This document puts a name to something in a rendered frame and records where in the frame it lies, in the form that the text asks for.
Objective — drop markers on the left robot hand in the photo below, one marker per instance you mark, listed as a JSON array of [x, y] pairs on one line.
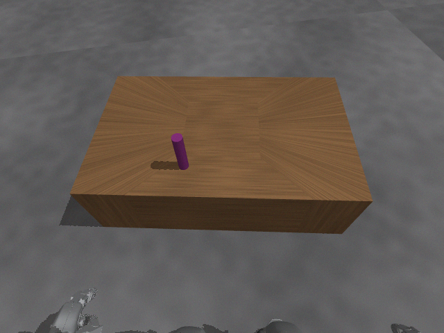
[[69, 318]]

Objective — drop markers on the can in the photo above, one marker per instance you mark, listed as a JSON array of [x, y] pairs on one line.
[[179, 148]]

